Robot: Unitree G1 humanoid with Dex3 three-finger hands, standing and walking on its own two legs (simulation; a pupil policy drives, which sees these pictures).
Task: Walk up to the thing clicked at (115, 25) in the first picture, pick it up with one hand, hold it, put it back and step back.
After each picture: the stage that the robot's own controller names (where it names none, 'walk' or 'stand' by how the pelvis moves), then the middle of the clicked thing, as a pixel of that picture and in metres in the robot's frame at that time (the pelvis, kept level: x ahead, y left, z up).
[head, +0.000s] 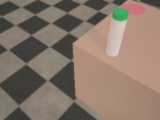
stand; (115, 34) +0.65 -0.15 -0.01
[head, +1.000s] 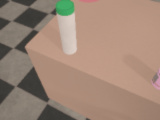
walk; (67, 30) +0.59 +0.10 +0.02
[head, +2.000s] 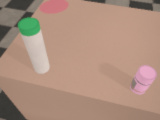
stand; (36, 49) +0.49 +0.20 +0.02
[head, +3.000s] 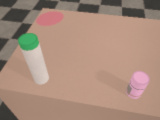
stand; (35, 61) +0.48 +0.21 -0.01
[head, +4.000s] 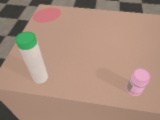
stand; (34, 60) +0.47 +0.21 -0.01
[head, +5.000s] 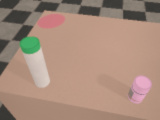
stand; (37, 64) +0.47 +0.21 -0.02
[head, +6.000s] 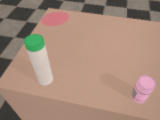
stand; (40, 62) +0.47 +0.19 -0.02
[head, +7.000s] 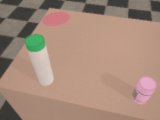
stand; (41, 62) +0.47 +0.19 -0.02
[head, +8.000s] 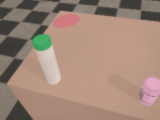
rise first; (48, 61) +0.48 +0.19 -0.01
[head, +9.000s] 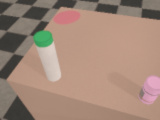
go down; (49, 58) +0.49 +0.19 -0.01
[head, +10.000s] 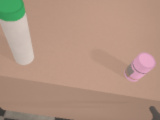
go down; (18, 36) +0.48 +0.18 +0.04
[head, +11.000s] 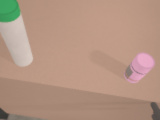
approach; (15, 37) +0.49 +0.19 +0.05
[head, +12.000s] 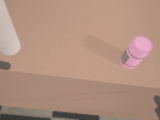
close in; out of the picture +0.51 +0.20 +0.09
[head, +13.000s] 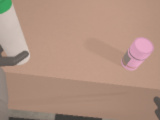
lift; (9, 33) +0.47 +0.18 +0.09
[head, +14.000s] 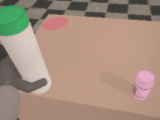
lift; (27, 57) +0.32 +0.15 +0.21
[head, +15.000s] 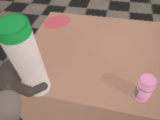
hold; (28, 63) +0.31 +0.15 +0.19
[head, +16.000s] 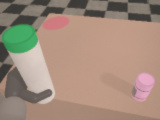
hold; (34, 70) +0.31 +0.15 +0.16
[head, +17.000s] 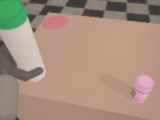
crouch; (24, 48) +0.35 +0.17 +0.20
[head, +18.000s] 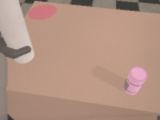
lower; (13, 26) +0.44 +0.19 +0.19
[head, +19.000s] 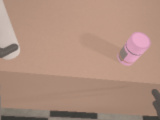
lower; out of the picture +0.49 +0.18 +0.09
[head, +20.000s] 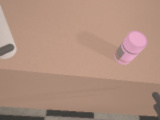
lower; out of the picture +0.49 +0.19 +0.09
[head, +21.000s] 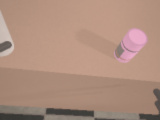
lower; out of the picture +0.50 +0.19 +0.10
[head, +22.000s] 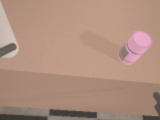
lower; out of the picture +0.49 +0.19 +0.10
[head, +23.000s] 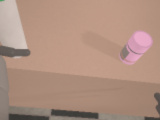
open; (7, 23) +0.49 +0.16 +0.10
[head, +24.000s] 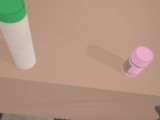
sink last; (19, 39) +0.46 +0.16 +0.07
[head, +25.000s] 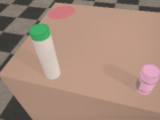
stand; (46, 54) +0.48 +0.18 +0.04
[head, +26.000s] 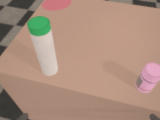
stand; (45, 49) +0.47 +0.16 +0.05
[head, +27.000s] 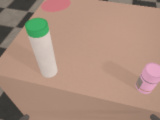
stand; (43, 51) +0.47 +0.17 +0.05
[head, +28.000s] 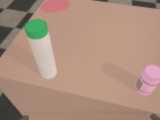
stand; (43, 53) +0.46 +0.17 +0.05
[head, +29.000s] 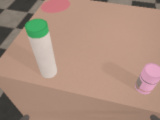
stand; (43, 52) +0.47 +0.17 +0.05
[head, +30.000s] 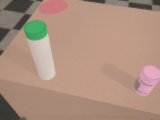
stand; (42, 54) +0.46 +0.16 +0.05
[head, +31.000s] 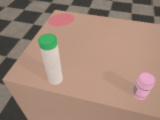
stand; (52, 61) +0.49 +0.15 -0.01
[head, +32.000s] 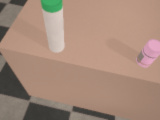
walk; (54, 27) +0.56 +0.11 +0.01
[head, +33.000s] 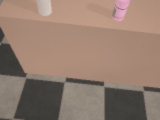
walk; out of the picture +0.79 +0.22 +0.01
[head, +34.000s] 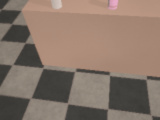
stand; out of the picture +1.09 +0.24 +0.01
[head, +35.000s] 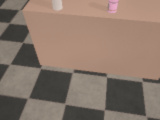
stand; out of the picture +1.10 +0.20 -0.01
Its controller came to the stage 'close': yes
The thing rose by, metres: 0.21
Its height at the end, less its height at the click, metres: +0.00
